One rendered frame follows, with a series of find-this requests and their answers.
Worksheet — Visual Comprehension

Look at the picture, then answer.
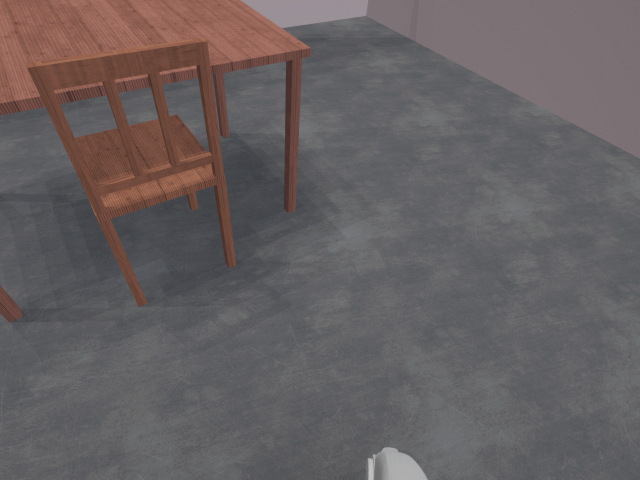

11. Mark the robot right thigh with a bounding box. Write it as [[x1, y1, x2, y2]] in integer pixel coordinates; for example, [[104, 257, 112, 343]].
[[366, 451, 428, 480]]

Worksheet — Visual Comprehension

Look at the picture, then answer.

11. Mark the table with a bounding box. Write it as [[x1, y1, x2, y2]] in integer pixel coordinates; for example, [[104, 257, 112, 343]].
[[0, 0, 311, 322]]

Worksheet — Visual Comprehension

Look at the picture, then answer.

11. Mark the chair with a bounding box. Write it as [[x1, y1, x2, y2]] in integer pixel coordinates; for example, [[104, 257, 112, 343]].
[[25, 38, 236, 307]]

